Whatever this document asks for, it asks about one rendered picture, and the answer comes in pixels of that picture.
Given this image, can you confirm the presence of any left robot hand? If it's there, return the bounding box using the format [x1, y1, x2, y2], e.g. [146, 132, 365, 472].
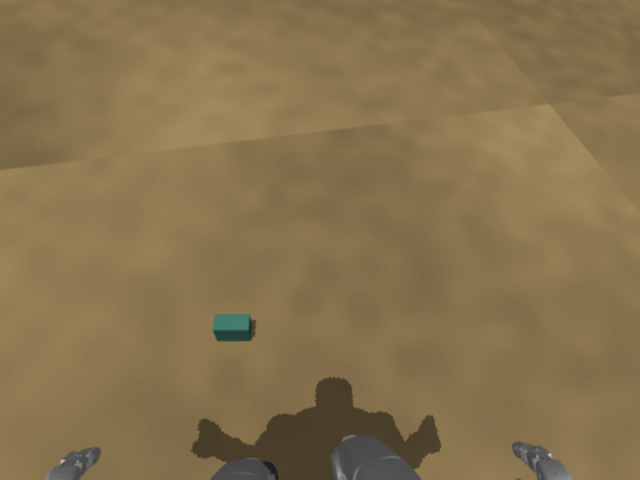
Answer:
[44, 447, 101, 480]

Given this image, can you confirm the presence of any left robot foot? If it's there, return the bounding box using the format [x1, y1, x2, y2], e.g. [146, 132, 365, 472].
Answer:
[262, 462, 278, 480]

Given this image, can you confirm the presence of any carton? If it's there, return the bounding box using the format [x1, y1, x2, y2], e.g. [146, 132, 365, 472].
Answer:
[213, 314, 252, 341]

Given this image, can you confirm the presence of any right robot hand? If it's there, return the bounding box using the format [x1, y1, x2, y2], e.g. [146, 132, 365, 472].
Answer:
[512, 442, 574, 480]

